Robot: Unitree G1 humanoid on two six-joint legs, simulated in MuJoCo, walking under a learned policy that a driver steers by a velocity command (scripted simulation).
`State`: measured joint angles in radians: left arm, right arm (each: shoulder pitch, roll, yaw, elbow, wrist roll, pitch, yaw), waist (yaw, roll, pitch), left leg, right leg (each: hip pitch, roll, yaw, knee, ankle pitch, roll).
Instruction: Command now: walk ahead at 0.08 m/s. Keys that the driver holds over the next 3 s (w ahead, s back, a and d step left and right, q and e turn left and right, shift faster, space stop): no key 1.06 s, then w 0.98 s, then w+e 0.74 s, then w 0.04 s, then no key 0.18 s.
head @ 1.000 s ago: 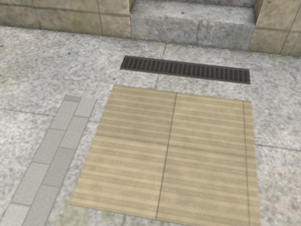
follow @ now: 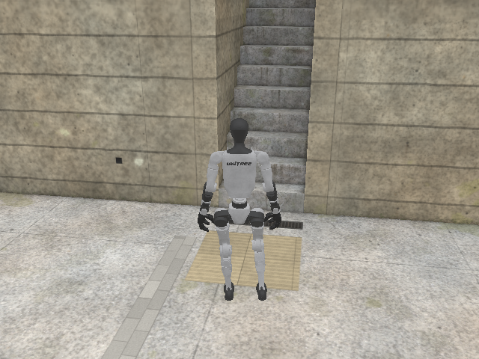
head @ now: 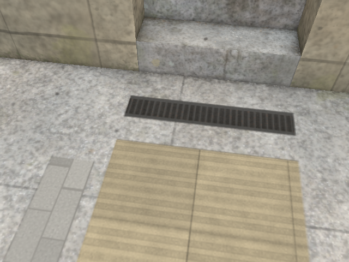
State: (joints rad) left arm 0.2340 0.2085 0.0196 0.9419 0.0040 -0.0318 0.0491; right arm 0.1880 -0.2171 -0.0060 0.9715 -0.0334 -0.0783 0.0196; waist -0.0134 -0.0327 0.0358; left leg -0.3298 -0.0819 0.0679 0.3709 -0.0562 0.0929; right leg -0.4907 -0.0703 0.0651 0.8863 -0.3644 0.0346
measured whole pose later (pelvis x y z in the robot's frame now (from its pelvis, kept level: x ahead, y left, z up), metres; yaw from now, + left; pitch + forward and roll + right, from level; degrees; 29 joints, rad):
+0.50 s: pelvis +0.07 -0.03 +0.00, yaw +1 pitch +0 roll +0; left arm 0.28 0.16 0.03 1.05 0.00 -0.03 0.04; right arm 0.23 -0.19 -0.01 1.07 0.00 -0.02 -0.03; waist 0.00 0.00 0.03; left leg -0.27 -0.01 0.03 0.50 -0.24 0.02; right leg -0.22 0.01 -0.01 0.51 -0.29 -0.01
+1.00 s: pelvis +0.08 -0.03 +0.00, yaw +1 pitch -1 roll +0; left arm 0.27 0.15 0.03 1.10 0.00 -0.01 0.04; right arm 0.20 -0.17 -0.02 1.11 0.00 0.00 -0.04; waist 0.00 0.00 0.05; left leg -0.23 -0.01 0.02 0.50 -0.25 0.02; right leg -0.17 0.01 -0.02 0.49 -0.30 -0.01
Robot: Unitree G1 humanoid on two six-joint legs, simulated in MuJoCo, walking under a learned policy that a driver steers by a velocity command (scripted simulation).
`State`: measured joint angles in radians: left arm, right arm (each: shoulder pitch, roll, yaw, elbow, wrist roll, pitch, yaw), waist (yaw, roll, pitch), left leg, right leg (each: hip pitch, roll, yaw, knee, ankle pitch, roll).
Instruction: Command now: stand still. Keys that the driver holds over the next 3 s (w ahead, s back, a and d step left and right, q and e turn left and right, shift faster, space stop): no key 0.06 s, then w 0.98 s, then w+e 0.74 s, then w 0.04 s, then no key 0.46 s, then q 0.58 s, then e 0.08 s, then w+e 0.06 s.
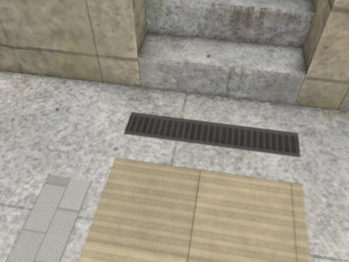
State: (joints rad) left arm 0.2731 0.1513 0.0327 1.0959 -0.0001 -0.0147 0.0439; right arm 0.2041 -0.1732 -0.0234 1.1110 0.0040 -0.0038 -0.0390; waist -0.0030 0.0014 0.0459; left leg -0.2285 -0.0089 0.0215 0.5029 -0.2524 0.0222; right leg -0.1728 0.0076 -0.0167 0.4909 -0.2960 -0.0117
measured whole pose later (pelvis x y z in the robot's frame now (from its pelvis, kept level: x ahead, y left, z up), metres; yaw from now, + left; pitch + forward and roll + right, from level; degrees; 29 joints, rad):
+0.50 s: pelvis +0.09 -0.03 +0.01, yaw -1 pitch +2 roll +1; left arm 0.47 0.17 0.04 1.10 -0.01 -0.11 0.00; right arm 0.22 -0.23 -0.06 1.03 0.04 -0.10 0.01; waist 0.03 0.02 -0.04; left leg -0.54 0.03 0.01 1.12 -0.28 0.08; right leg -0.09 0.02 -0.05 0.37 -0.31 -0.04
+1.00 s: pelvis +0.36 +0.02 +0.00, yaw -1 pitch +1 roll +1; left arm 0.24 0.24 0.06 0.95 -0.03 -0.10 0.02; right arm 0.23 -0.23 -0.05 1.02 0.00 -0.10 0.04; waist -0.02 -0.04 0.02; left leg -0.24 -0.07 0.09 0.36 -0.14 0.08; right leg -0.58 -0.12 0.04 1.21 -0.27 -0.06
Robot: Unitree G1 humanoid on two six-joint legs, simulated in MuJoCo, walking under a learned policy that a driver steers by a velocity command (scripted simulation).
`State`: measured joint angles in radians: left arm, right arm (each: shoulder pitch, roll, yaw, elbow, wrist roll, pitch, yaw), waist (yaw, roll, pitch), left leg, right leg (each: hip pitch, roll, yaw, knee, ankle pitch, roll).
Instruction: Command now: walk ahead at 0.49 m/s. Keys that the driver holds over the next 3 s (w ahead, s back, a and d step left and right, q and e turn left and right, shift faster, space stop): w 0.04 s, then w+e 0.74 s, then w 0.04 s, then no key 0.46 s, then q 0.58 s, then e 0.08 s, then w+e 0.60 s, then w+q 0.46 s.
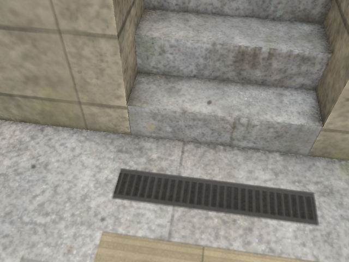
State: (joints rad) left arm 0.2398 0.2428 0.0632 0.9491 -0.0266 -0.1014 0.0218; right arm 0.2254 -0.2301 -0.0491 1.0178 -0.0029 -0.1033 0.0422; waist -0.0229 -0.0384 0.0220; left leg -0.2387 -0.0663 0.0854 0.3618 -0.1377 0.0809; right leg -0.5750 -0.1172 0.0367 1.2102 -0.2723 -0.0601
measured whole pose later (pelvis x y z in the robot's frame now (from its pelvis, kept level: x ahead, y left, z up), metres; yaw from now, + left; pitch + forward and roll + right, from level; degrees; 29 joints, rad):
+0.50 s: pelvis +0.29 -0.09 -0.01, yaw -12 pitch +2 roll +0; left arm 0.19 0.26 0.07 0.85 0.02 -0.07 -0.02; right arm 0.21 -0.26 -0.03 0.92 -0.03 -0.11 0.01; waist -0.01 0.01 0.06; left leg -0.41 0.06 -0.01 1.19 -0.35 0.02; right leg -0.38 0.08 -0.02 0.50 -0.15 -0.09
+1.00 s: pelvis +0.58 -0.09 +0.00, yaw -25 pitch +1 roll -1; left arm 0.26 0.31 0.07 0.92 0.01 -0.05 0.01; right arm 0.14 -0.28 -0.02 0.79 -0.03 -0.10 0.01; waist 0.03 -0.02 0.07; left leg -0.33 0.01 0.03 0.45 -0.13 0.02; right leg -0.31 0.09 0.09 1.03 -0.45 -0.05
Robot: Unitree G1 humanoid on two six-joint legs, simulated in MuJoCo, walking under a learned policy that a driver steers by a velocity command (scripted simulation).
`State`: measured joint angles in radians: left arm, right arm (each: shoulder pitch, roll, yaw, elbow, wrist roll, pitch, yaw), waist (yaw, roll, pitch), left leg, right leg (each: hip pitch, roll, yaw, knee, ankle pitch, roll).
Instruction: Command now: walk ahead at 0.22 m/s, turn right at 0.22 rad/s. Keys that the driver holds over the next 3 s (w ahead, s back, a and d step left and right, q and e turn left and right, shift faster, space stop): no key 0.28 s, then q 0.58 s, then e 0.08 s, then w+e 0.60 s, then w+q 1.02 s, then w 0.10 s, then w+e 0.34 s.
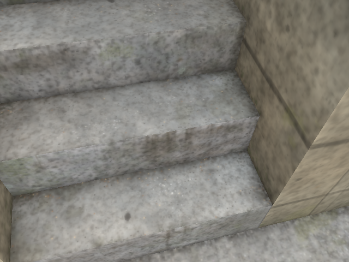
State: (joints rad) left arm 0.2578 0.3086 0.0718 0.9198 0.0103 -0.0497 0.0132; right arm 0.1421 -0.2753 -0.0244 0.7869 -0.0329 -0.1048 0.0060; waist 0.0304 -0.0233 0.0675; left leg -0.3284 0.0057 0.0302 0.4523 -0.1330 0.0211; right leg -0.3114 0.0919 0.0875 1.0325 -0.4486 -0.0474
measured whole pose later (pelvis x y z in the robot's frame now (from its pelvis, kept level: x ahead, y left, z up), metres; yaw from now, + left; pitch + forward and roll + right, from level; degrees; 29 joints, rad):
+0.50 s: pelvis +0.06 +0.00 +0.00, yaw +3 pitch +0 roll +0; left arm 0.07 0.27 0.01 0.97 0.02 0.00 0.06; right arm 0.20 -0.28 -0.03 0.93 0.01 -0.02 -0.02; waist -0.02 0.03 0.03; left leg -0.24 -0.04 -0.01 0.50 -0.25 0.04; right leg -0.25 -0.01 -0.03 0.49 -0.23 0.00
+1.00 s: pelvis +0.03 +0.07 +0.01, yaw +17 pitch +1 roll -2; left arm 0.11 0.34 0.07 0.88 0.04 0.01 0.04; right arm 0.16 -0.27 -0.03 0.81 -0.02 0.00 -0.03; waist 0.00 -0.05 0.02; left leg -0.27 -0.02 -0.02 0.44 -0.19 0.06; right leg -0.56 -0.01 0.02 1.11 -0.32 0.06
